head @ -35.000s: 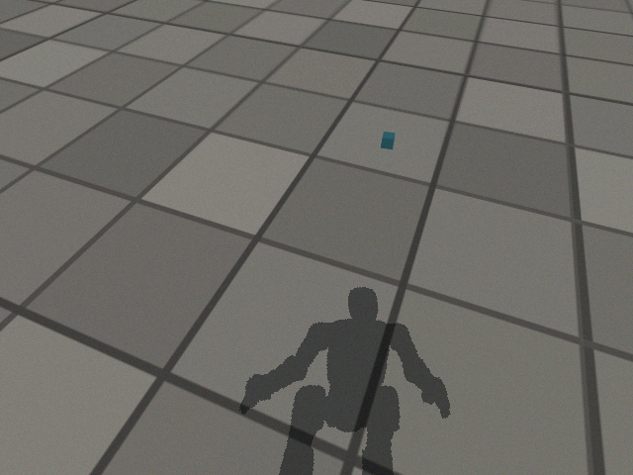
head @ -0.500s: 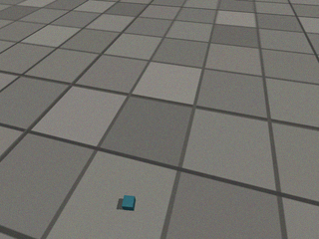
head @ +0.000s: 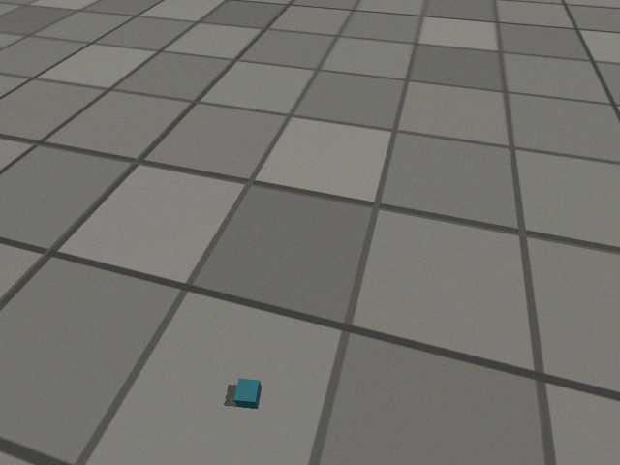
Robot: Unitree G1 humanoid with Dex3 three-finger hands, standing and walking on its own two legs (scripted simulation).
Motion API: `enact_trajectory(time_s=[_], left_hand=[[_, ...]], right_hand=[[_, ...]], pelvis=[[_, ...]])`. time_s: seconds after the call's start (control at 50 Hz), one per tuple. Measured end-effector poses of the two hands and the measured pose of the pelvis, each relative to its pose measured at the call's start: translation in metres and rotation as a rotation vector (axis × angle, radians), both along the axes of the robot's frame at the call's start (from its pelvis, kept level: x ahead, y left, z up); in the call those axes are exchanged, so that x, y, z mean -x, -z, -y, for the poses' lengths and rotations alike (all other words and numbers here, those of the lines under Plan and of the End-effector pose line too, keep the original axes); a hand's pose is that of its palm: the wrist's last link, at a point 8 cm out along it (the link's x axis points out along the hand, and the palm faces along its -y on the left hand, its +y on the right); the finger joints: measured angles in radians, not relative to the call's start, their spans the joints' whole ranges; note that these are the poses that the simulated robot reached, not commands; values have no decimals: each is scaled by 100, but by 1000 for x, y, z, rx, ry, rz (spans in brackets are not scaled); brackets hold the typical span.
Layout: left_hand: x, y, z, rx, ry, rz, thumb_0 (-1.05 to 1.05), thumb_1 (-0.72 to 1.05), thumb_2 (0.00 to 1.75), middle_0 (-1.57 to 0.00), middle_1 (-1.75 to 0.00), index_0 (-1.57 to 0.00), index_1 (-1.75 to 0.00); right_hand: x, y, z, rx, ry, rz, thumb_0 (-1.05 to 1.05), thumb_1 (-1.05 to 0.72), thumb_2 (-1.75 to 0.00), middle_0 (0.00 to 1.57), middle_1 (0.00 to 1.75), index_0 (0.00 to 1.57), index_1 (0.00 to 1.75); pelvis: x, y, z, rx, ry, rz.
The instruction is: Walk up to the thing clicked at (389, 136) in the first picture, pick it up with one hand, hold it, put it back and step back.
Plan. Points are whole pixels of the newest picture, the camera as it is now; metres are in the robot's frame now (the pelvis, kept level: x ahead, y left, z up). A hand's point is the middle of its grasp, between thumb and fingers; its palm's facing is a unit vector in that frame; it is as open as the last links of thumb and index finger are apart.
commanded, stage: stand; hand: left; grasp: from above
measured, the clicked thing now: (248, 393) +0.46 +0.23 -0.75
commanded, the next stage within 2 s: step back in 0.10 s
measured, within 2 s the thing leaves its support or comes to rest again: neither
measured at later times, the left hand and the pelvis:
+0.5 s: hand out of the picture +0.10 +0.32 -0.18, palm faces -0.01 -0.93 -0.37, open 7.4 cm; pelvis -0.06 +0.06 -0.02, yaw +1 degrees
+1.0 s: hand out of the picture -0.06 +0.31 -0.15, palm faces -0.06 -0.91 -0.41, open 7.4 cm; pelvis -0.17 +0.05 -0.02, yaw -3 degrees
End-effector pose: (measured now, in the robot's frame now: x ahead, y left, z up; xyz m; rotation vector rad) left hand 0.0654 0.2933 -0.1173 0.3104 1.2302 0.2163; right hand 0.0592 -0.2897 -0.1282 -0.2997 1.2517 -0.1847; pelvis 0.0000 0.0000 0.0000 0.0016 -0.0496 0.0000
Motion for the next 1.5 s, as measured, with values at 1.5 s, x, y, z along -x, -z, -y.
enact_trajectory(time_s=[1.5], left_hand=[[295,18,-95,-38,65,34,1,90,90,-20,-30,-20,-30]], right_hand=[[285,-22,-53,116,-30,170,0,-90,-90,21,30,21,30]], pelvis=[[326,21,-72,21,72,-2]])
